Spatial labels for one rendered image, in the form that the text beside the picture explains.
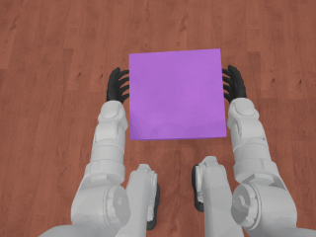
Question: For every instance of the robot left hand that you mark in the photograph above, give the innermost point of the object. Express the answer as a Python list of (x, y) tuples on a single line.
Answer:
[(114, 91)]

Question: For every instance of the robot right foot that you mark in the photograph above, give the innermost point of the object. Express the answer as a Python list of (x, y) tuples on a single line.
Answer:
[(198, 204)]

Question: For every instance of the left robot forearm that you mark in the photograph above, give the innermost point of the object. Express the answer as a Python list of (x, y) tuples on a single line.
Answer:
[(106, 162)]

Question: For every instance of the robot left shin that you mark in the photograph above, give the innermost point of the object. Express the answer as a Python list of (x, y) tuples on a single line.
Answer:
[(150, 212)]

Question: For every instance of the left robot upper arm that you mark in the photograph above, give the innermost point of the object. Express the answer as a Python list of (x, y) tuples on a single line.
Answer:
[(99, 211)]

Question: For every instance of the carton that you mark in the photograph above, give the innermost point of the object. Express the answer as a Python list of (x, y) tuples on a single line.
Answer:
[(176, 95)]

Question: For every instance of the robot right hand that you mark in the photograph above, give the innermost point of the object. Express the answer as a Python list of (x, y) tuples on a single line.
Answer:
[(236, 88)]

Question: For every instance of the right robot upper arm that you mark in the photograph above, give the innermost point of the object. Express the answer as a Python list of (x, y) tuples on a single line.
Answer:
[(266, 211)]

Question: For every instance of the right robot forearm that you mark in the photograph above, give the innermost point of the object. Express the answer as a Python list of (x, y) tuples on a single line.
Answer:
[(253, 162)]

